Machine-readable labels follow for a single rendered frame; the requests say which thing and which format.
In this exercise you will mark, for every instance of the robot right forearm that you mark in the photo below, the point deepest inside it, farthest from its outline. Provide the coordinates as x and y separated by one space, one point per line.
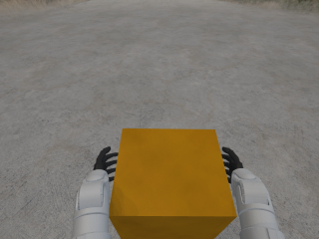
254 206

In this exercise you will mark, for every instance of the carton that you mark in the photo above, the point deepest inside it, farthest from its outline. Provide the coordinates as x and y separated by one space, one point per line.
170 183

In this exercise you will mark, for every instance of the robot left hand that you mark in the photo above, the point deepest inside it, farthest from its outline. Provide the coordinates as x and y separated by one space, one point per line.
102 164

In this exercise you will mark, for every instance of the robot left forearm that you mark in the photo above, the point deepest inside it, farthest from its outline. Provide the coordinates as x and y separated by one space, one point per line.
92 207

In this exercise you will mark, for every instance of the robot right hand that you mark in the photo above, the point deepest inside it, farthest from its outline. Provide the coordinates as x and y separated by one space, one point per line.
233 161

